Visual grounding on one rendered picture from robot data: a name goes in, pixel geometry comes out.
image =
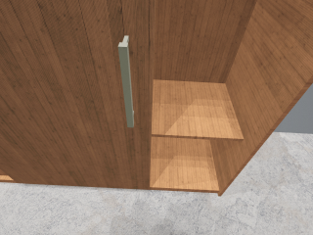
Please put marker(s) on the handle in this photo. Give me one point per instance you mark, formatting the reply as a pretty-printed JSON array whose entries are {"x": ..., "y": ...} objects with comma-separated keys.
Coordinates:
[{"x": 123, "y": 53}]

